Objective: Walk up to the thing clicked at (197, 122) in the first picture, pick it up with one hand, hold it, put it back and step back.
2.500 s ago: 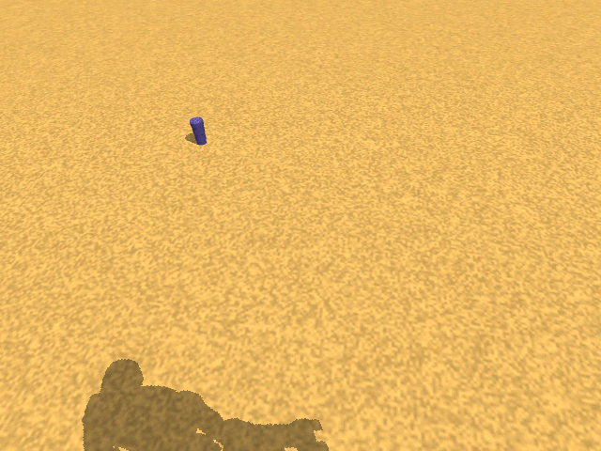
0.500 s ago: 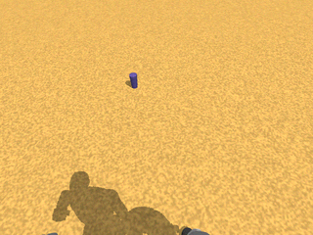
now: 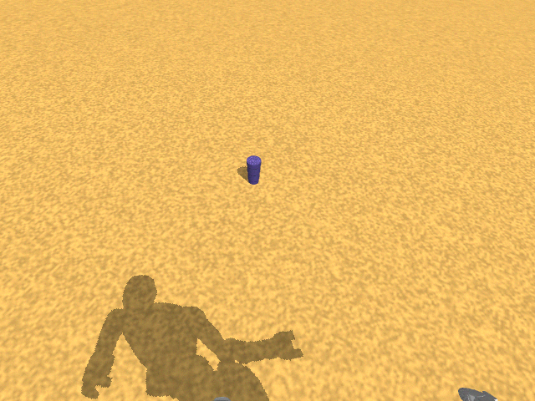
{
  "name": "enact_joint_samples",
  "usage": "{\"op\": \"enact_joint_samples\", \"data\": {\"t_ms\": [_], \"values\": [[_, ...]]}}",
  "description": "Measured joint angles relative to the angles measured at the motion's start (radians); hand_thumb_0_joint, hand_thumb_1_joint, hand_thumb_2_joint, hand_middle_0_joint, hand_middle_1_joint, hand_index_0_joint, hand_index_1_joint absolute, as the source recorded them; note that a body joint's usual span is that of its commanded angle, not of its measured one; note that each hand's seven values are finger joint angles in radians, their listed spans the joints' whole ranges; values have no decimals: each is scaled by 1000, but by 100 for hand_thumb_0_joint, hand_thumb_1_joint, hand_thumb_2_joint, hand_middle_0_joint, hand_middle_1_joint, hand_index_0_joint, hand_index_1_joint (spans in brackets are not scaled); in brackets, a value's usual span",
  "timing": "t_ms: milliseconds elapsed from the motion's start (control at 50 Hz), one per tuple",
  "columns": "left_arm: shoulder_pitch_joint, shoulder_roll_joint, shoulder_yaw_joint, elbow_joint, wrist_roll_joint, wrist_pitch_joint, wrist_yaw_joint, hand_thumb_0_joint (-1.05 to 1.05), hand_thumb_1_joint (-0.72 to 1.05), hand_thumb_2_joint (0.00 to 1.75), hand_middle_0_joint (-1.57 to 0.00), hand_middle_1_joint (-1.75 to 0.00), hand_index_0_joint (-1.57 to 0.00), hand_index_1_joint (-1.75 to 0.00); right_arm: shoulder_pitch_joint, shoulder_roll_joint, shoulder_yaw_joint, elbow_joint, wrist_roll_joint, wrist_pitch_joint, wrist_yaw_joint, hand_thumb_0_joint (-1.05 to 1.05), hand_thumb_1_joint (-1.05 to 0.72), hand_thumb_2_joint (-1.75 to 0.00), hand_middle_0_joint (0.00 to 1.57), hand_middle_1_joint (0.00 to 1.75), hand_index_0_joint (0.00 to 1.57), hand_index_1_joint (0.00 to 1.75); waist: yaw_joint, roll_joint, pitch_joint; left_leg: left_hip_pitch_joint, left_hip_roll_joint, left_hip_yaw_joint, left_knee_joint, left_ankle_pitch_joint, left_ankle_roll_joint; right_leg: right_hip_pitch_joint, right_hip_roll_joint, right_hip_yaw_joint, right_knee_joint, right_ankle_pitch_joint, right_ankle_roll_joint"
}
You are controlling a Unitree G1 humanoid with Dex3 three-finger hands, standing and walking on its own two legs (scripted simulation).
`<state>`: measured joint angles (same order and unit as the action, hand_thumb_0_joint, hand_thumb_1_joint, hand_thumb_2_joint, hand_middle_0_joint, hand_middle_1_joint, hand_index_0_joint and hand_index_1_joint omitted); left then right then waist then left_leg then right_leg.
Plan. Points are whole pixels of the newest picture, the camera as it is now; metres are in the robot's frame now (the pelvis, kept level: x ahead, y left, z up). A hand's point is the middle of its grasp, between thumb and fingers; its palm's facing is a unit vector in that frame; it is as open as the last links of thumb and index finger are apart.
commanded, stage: walk up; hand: left
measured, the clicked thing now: (253, 171) +1.28 +0.12 -0.68
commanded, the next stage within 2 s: none
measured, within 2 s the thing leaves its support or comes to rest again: neither
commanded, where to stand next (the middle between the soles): +0.86 -0.07 m, yaw -1 degrees
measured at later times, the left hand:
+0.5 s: hand (170, 291) +0.34 +0.22 -0.11, palm faces -0.11 -0.91 -0.41, open 7.4 cm
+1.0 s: hand (181, 256) +0.44 +0.22 -0.14, palm faces +0.00 -0.93 -0.36, open 7.4 cm
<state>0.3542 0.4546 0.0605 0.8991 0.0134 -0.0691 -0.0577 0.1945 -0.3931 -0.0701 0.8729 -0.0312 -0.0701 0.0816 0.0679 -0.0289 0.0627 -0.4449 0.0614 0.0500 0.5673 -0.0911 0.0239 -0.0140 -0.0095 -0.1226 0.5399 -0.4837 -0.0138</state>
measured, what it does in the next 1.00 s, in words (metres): walks ahead: right foot, then left foot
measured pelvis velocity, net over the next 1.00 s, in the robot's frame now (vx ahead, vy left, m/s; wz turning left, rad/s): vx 0.41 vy -0.06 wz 0.01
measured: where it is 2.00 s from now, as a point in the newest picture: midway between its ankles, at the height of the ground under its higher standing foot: (292, 277)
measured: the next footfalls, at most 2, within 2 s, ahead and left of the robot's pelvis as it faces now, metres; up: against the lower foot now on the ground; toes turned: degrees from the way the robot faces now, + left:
right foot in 0.46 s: +0.36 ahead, -0.18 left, +0.00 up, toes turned -9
left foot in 0.98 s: +0.57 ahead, +0.06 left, +0.00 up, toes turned +3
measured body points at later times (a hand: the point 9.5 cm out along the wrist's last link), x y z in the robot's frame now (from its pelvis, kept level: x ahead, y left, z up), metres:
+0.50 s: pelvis +0.23 -0.05 +0.00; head +0.24 -0.08 +0.45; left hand +0.35 +0.27 -0.09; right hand +0.23 -0.39 -0.12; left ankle +0.13 +0.11 -0.71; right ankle +0.32 -0.18 -0.72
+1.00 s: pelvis +0.41 -0.06 +0.00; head +0.43 -0.03 +0.45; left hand +0.44 +0.27 -0.12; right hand +0.50 -0.37 -0.09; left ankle +0.53 +0.06 -0.72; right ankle +0.32 -0.18 -0.72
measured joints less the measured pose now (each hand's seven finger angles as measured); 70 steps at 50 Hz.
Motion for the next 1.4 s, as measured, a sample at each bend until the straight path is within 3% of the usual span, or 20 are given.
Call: {"op": "enact_joint_samples", "data": {"t_ms": [20, 80, 140, 300, 380, 440, 480, 500, 560, 620, 760, 840, 940, 1000, 1040, 1080, 1120, 1160, 1320, 1400], "values": [[-3, 4, 3, 5, -3, 8, 8, 1, 90, 90, -21, -30, -21, -30, -6, 11, 2, -2, -9, -7, -4, 0, -91, -90, 20, 30, 21, 30, 0, -32, 10, 8, -21, 21, 28, -30, 3, -29, -33, 16, 98, -18, -13], [-6, -22, -13, 11, -14, 26, 23, 1, 90, 90, -20, -30, -20, -30, -5, 17, 7, -34, -4, -26, -14, 0, -91, -90, 20, 30, 21, 30, -26, -17, 24, 37, -11, 29, 75, -110, 15, -196, 7, 100, 467, -18, -35], [-16, -22, -27, 13, -15, 24, 16, 1, 91, 90, -20, -30, -20, -30, 23, 34, 19, -43, 20, -27, -27, 0, -91, -90, 20, 30, 21, 30, -51, -24, 25, 131, -9, 40, -1, -117, 8, -337, 9, 144, 592, 62, -33], [-58, -6, -9, -15, -4, 27, -20, 1, 90, 90, -20, -30, -20, -30, 127, 15, 25, -12, 28, -26, -26, 0, -90, -90, 21, 30, 21, 30, -71, -37, 9, 318, -25, 65, -137, -161, -1, -510, -102, 143, 338, 238, 19], [-86, -10, -2, -3, 2, 32, -34, 1, 90, 90, -20, -30, -20, -30, 156, -13, 15, -3, 26, -24, -25, 1, -90, -90, 21, 30, 21, 30, -90, -19, 4, 375, -24, 72, -143, -214, -28, -489, -120, 121, 142, 344, 13], [-107, -15, 1, 2, 3, 25, -34, 1, 90, 90, -20, -30, -20, -30, 172, -31, 9, 3, 27, -14, -28, 1, -90, -90, 21, 30, 21, 30, -99, -3, -5, 399, -15, 75, -101, -283, -54, -435, -105, 97, 52, 367, -1], [-124, -30, 5, 7, 4, 12, -28, 1, 90, 90, -20, -30, -20, -30, 175, -48, 3, 10, 26, -3, -34, 1, -90, -90, 21, 30, 21, 30, -97, 39, -5, 395, 24, 67, -14, -355, -53, -399, -70, 71, 54, 342, 1], [-136, -43, 6, 4, 7, 3, -24, 1, 90, 90, -20, -30, -20, -30, 169, -53, 0, 17, 25, 4, -40, 1, -91, -90, 21, 30, 21, 30, -100, 71, 4, 368, 54, 46, 75, -372, -27, -391, -49, 49, 81, 311, -2], [-148, -62, -5, -26, -2, -21, -12, 1, 90, 90, -20, -30, -20, -30, 151, -40, 14, 34, 26, 22, -47, 1, -91, -90, 20, 30, 21, 30, -76, 68, 15, 226, 2, -24, 416, -389, 1, -357, -56, 47, 114, 249, -15], [-126, -85, -19, -38, -16, -26, 2, 1, 90, 90, -20, -30, -21, -30, 121, -41, 24, 42, 37, 25, -44, 1, -91, -90, 20, 30, 21, 30, -56, 77, 15, 99, -28, -57, 545, -308, 10, -276, -52, 48, 31, 257, -17], [-54, -88, -27, -32, -11, -23, 16, 1, 90, 90, -21, -30, -21, -30, 84, -39, 9, 18, 30, 34, -24, 0, -91, -90, 20, 30, 21, 30, -51, 105, 13, -69, -13, -126, 418, -123, -11, -130, -3, 22, -108, 252, -25], [-28, -76, -15, -39, 0, -21, 17, 1, 90, 90, -21, -30, -21, -30, 83, -34, 4, 28, 18, 47, -12, 0, -91, -90, 20, 30, 20, 30, -42, 98, 12, -83, -5, -111, 255, -85, -24, -74, 12, -3, -132, 218, -21], [-9, -45, -3, -41, 2, -16, 21, 1, 90, 90, -21, -30, -21, -30, 68, -19, 6, 28, 9, 43, 0, 1, -91, -90, 20, 30, 20, 30, -29, 67, 24, -24, 15, -60, 62, -52, -6, -33, 13, -26, -81, 128, 0], [2, -22, -2, -33, 2, -4, 23, 1, 90, 90, -21, -30, -21, -30, 57, -7, 5, 21, 6, 27, 1, 1, -91, -90, 20, 30, 21, 30, -30, 22, 21, 37, -6, -27, 10, -32, 5, -30, -23, -29, 8, 39, 19], [-6, -21, -1, -23, -2, 12, 30, 1, 90, 90, -21, -30, -21, -30, 41, 1, 6, -1, -3, 7, -7, 1, -91, -90, 20, 30, 21, 30, -29, -23, 39, 47, -37, 7, 57, -77, 7, -97, -64, 19, 204, 2, -5], [-15, -36, -12, -14, -5, 27, 33, 1, 90, 90, -20, -30, -20, -30, 38, -1, 7, -27, 10, -9, -16, 1, -91, -90, 20, 30, 21, 30, -46, -10, 47, 61, -33, 5, 82, -116, 17, -200, -27, 75, 441, -20, -24], [-25, -34, -24, -7, -8, 33, 30, 1, 90, 90, -20, -30, -20, -30, 44, 8, 12, -37, 23, -11, -25, 0, -91, -90, 20, 30, 21, 30, -59, -10, 45, 104, -32, 3, 45, -119, 20, -291, -4, 111, 573, 24, -30], [-32, -26, -25, -10, -12, 32, 23, 1, 90, 90, -20, -30, -20, -30, 57, 19, 22, -38, 30, -13, -33, 0, -91, -90, 20, 30, 21, 30, -62, -25, 41, 155, -39, 10, -14, -108, 18, -362, -14, 137, 585, 86, -30], [-32, -10, -8, -2, -3, 42, -1, 1, 90, 90, -20, -30, -20, -30, 126, 17, 29, -25, 25, -17, -35, 0, -90, -90, 21, 30, 21, 30, -67, -37, 16, 296, -59, 32, -142, -123, 22, -485, -87, 161, 374, 247, 20], [-40, -17, -5, 15, 3, 47, -11, 1, 90, 90, -20, -30, -20, -30, 153, -1, 20, -23, 24, -12, -32, 0, -90, -90, 21, 30, 21, 30, -79, -15, 7, 337, -60, 38, -156, -157, 11, -465, -106, 133, 210, 290, 22]]}}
